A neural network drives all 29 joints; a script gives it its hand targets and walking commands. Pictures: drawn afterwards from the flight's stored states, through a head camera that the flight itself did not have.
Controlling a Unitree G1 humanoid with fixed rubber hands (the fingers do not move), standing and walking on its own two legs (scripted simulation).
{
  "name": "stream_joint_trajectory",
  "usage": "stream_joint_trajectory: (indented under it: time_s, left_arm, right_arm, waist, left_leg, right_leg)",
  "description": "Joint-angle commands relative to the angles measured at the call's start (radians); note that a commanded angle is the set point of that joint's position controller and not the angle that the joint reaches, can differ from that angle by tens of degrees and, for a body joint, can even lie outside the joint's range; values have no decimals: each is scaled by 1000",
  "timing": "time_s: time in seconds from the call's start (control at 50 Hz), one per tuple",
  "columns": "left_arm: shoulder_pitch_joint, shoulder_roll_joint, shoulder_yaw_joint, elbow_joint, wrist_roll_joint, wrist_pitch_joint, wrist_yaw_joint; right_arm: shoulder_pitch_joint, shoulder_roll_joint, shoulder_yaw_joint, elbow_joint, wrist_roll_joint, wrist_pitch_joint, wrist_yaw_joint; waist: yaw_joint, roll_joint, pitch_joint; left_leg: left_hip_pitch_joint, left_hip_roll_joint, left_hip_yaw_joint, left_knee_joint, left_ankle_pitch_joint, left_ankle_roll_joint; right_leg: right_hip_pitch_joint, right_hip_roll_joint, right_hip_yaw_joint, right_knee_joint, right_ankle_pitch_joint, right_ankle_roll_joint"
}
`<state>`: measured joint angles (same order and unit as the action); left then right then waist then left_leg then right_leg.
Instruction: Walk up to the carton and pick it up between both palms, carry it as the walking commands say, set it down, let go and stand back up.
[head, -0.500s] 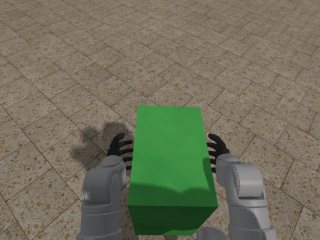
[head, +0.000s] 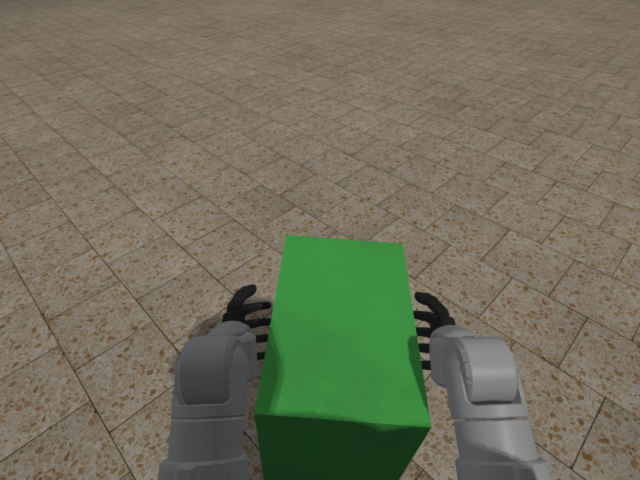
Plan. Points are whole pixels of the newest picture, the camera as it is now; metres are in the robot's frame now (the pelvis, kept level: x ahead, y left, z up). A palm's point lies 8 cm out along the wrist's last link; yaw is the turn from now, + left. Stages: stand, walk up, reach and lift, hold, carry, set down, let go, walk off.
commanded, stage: carry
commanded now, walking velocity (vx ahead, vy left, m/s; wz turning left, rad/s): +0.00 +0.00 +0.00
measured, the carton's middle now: (334, 371) +0.28 +0.01 -0.01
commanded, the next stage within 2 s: hold in 1.98 s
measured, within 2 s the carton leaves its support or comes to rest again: neither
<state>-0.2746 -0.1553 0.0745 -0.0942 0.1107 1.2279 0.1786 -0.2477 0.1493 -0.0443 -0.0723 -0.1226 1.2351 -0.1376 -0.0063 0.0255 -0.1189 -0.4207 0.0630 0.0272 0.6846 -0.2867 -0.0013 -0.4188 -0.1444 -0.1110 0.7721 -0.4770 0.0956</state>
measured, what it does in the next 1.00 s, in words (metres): steps on the spot: right foot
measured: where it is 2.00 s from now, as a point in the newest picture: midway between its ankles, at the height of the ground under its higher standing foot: outside the picture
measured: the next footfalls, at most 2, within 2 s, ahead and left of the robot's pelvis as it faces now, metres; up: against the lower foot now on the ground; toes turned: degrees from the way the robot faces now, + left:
right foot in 0.22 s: -0.03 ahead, -0.06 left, +0.00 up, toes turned -2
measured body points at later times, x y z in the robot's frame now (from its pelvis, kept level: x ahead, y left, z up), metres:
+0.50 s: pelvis -0.05 +0.05 +0.01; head -0.11 +0.06 +0.45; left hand +0.24 +0.17 +0.11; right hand +0.23 -0.08 +0.10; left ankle +0.04 +0.12 -0.72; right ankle -0.07 -0.05 -0.72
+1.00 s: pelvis -0.05 +0.02 +0.01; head -0.12 +0.03 +0.45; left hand +0.24 +0.15 +0.09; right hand +0.24 -0.10 +0.08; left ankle +0.05 +0.12 -0.72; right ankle -0.07 -0.05 -0.72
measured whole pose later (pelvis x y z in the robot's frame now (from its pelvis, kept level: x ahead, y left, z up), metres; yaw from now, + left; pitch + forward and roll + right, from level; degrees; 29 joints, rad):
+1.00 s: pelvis -0.05 +0.02 +0.01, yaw +1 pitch +1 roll +0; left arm -0.30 -0.16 0.07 0.08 0.14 1.07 0.15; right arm -0.24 0.15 -0.08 0.04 -0.17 1.11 -0.11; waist 0.01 -0.01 -0.19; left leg -0.41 -0.01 0.06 0.50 -0.10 0.05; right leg -0.24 0.01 -0.16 0.56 -0.34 -0.06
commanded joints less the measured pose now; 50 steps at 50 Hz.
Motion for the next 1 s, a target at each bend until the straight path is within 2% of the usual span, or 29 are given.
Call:
stream_joint_trajectory:
  time_s: [0.0, 0.06, 0.14, 0.18, 0.24, 0.26, 0.28, 0.34, 0.4, 0.46, 0.48, 0.52, 0.56, 0.58, 0.6, 0.62, 0.66, 0.68, 0.7, 0.72, 0.74, 0.76, 0.8, 0.84, 0.86, 0.92, 0.94, 0.96, 0.98]
  left_arm:
    - [-524, -1127, -668, -119, -461, -31, -284]
    - [-546, -1105, -695, -245, -481, -42, -261]
    - [-431, -1041, -687, -227, -464, -30, -252]
    - [-349, -1042, -674, -152, -440, -28, -261]
    - [-320, -1031, -666, -104, -425, -26, -276]
    - [-365, -1056, -679, -106, -423, -34, -284]
    - [-379, -1063, -672, -109, -434, -35, -291]
    - [-409, -1039, -627, -90, -433, -22, -298]
    - [-428, -1033, -625, -33, -411, 5, -281]
    - [-424, -1027, -585, 47, -377, -1, -270]
    - [-456, -1023, -585, 45, -374, -15, -269]
    - [-446, -1001, -496, 176, -298, -83, -267]
    - [-497, -1017, -522, 98, -313, -144, -266]
    - [-495, -1007, -470, 157, -275, -179, -267]
    - [-548, -1035, -542, 3, -343, -192, -264]
    - [-591, -1045, -561, -45, -364, -190, -264]
    - [-493, -1014, -524, 8, -326, -208, -259]
    - [-497, -1032, -633, -168, -407, -183, -254]
    - [-449, -1005, -567, -48, -355, -176, -258]
    - [-403, -993, -567, -38, -344, -182, -261]
    - [-417, -1003, -651, -167, -410, -160, -261]
    - [-361, -988, -600, -55, -370, -149, -266]
    - [-389, -995, -661, -132, -411, -131, -270]
    - [-334, -946, -551, 95, -330, -135, -283]
    - [-400, -986, -670, -110, -428, -117, -284]
    - [-391, -929, -506, 160, -294, -148, -286]
    - [-392, -924, -501, 165, -285, -165, -282]
    - [-372, -897, -393, 340, -195, -209, -278]
    - [-402, -898, -386, 308, -190, -253, -274]
  right_arm:
    - [-563, 1066, 568, -206, 434, -51, 263]
    - [-548, 1059, 583, -291, 445, -71, 250]
    - [-391, 1009, 574, -263, 396, -71, 224]
    - [-365, 993, 585, -247, 368, -64, 223]
    - [-375, 993, 606, -205, 366, -58, 233]
    - [-424, 1004, 617, -209, 378, -56, 239]
    - [-473, 1001, 631, -236, 396, -54, 241]
    - [-573, 1007, 644, -252, 426, -39, 248]
    - [-551, 977, 605, -169, 432, -6, 264]
    - [-487, 953, 530, -26, 399, -9, 275]
    - [-468, 962, 513, 5, 386, -22, 277]
    - [-481, 944, 421, 119, 311, -92, 275]
    - [-549, 975, 448, 24, 324, -158, 264]
    - [-558, 965, 402, 70, 285, -198, 257]
    - [-582, 997, 466, -56, 340, -211, 247]
    - [-623, 1006, 483, -115, 350, -213, 238]
    - [-586, 950, 462, -111, 310, -234, 216]
    - [-601, 976, 579, -301, 394, -209, 206]
    - [-541, 951, 509, -175, 329, -201, 204]
    - [-498, 940, 512, -167, 316, -206, 203]
    - [-511, 950, 597, -310, 367, -187, 197]
    - [-447, 919, 550, -208, 320, -173, 196]
    - [-445, 936, 594, -251, 341, -153, 196]
    - [-370, 869, 477, -31, 240, -157, 206]
    - [-429, 917, 582, -212, 334, -133, 210]
    - [-427, 884, 429, 66, 233, -168, 232]
    - [-442, 886, 431, 69, 242, -180, 240]
    - [-406, 842, 310, 255, 162, -222, 247]
    - [-451, 846, 311, 233, 174, -264, 250]
  waist:
    - [-11, 114, -157]
    - [-10, 160, -309]
    - [-7, 151, -378]
    - [6, 100, -389]
    - [14, -55, -316]
    - [0, -89, -263]
    - [0, -122, -212]
    - [3, -170, -70]
    - [5, -31, -42]
    - [4, 124, -83]
    - [5, 142, -100]
    - [3, 135, -152]
    - [1, 115, -195]
    - [0, 96, -220]
    - [-1, 84, -236]
    - [1, 96, -256]
    - [9, 70, -270]
    - [8, 55, -300]
    - [10, 44, -319]
    - [11, 18, -311]
    - [10, -20, -322]
    - [10, -50, -302]
    - [9, -77, -276]
    - [8, -111, -189]
    - [5, -104, -148]
    - [4, -37, -79]
    - [5, -38, -52]
    - [5, -3, -50]
    - [7, 27, -52]
  left_leg:
    - [112, 166, -241, -326, 183, 96]
    - [333, 172, -205, -261, 311, 117]
    - [371, 192, -247, -292, 267, 141]
    - [311, 177, -215, -284, 285, 111]
    - [138, 84, -132, -273, 313, 4]
    - [138, 37, -105, -302, 179, -12]
    - [168, 21, -86, -276, 108, 3]
    - [135, -3, -44, -213, 84, 29]
    - [95, 18, -85, -269, 4, 16]
    - [38, 113, -230, -444, -176, 0]
    - [17, 124, -241, -470, -217, 2]
    - [52, 128, -231, -502, -208, -13]
    - [114, 117, -203, -478, -125, -14]
    - [138, 117, -203, -471, -109, -11]
    - [140, 110, -194, -470, -92, -16]
    - [134, 99, -186, -487, -103, -29]
    - [152, 77, -145, -493, -77, -63]
    - [176, 49, -100, -465, -49, -79]
    - [198, 42, -87, -453, 2, -90]
    - [197, 37, -84, -439, 42, -92]
    - [222, 32, -72, -386, 108, -75]
    - [220, 29, -65, -344, 159, -51]
    - [229, 8, -44, -262, 151, -12]
    - [166, -1, -39, -227, 75, 17]
    - [162, -16, -22, -189, 80, 23]
    - [133, -2, -30, -204, 134, 48]
    - [119, 0, -37, -208, 134, 46]
    - [109, 16, -54, -227, 138, 51]
    - [87, 46, -112, -272, 110, 54]
  right_leg:
    - [-68, 93, -14, 137, 29, -42]
    - [-114, 113, 32, 101, 18, -63]
    - [46, 167, 17, -163, -14, -107]
    - [242, 128, 35, -371, 166, -126]
    - [388, -39, 202, -405, 323, -169]
    - [300, -42, 186, -386, 254, -165]
    - [190, -28, 158, -418, 142, -152]
    - [40, -38, 149, -505, -32, -128]
    - [8, -7, 126, -438, -49, -128]
    - [83, 92, 44, -291, 44, -108]
    - [119, 105, 26, -270, 66, -111]
    - [155, 124, -2, -250, 90, -107]
    - [163, 125, 2, -268, 116, -106]
    - [173, 131, 2, -276, 116, -105]
    - [201, 141, -12, -295, 105, -107]
    - [229, 154, -21, -321, 76, -111]
    - [257, 145, -22, -359, 59, -123]
    - [268, 134, -17, -368, 40, -131]
    - [275, 126, -10, -368, 57, -131]
    - [280, 113, -1, -387, 58, -134]
    - [274, 81, 34, -403, 84, -135]
    - [245, 48, 64, -404, 112, -130]
    - [166, 3, 117, -425, 81, -140]
    - [77, -36, 154, -475, -40, -140]
    - [27, -47, 158, -488, -69, -146]
    - [-8, -48, 141, -450, 26, -139]
    - [-22, -35, 127, -434, 36, -135]
    - [-13, -25, 123, -404, 62, -132]
    - [22, -3, 106, -373, 91, -122]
